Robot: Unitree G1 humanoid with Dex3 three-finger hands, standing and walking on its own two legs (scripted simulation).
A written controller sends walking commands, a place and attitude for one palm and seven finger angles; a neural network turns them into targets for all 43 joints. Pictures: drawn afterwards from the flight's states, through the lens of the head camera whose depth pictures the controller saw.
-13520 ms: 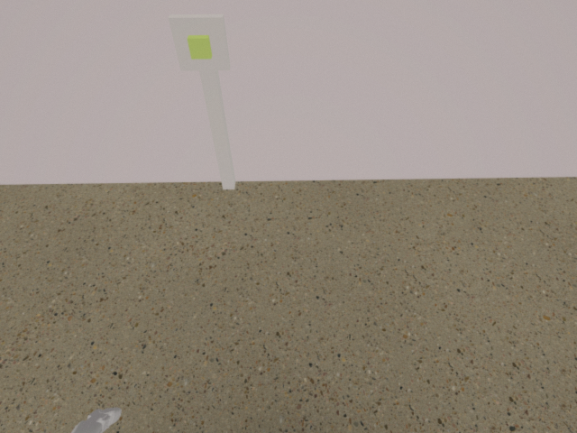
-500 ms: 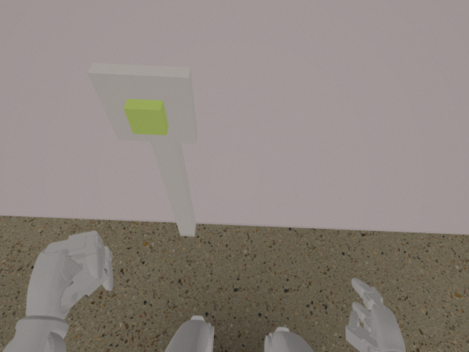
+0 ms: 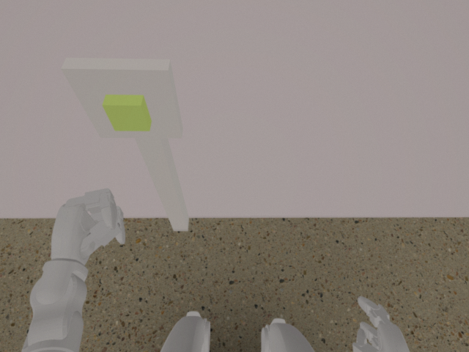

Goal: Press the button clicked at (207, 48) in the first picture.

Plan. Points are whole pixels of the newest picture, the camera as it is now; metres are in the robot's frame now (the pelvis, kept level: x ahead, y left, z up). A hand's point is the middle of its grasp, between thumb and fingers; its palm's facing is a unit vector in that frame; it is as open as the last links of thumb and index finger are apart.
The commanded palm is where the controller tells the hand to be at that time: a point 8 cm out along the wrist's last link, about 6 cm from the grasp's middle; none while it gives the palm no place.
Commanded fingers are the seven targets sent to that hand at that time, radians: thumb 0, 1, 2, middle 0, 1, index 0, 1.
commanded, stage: aim a knuckle at the button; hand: left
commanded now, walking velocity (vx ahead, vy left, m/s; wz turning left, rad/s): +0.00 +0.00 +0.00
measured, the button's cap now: (128, 112) +0.53 +0.23 +0.05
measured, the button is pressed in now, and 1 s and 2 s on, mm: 0 0 1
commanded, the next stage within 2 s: press the button with the knuckle in 1.32 s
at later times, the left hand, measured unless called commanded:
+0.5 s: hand (143, 173) +0.41 +0.18 +0.03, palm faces +0.04 -1.00 -0.02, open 3.1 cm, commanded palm +0.39 +0.23 +0.03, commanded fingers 0.00 0.90 0.90 -1.30 -1.50 -1.30 -1.50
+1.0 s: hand (141, 167) +0.43 +0.19 +0.02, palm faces +0.05 -1.00 -0.01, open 3.1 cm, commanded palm +0.41 +0.24 +0.02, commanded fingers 0.00 0.90 0.90 -1.30 -1.50 -1.30 -1.50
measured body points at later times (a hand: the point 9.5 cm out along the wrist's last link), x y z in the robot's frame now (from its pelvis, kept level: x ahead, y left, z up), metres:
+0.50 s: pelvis +0.00 +0.01 -0.01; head +0.11 +0.02 +0.43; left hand +0.40 +0.24 +0.03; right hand +0.09 -0.25 -0.12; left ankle +0.02 +0.10 -0.64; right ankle +0.01 -0.10 -0.64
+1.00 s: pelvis +0.00 +0.01 -0.01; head +0.12 +0.02 +0.43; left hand +0.42 +0.25 +0.02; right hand +0.06 -0.26 -0.12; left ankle +0.02 +0.10 -0.64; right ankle +0.01 -0.10 -0.64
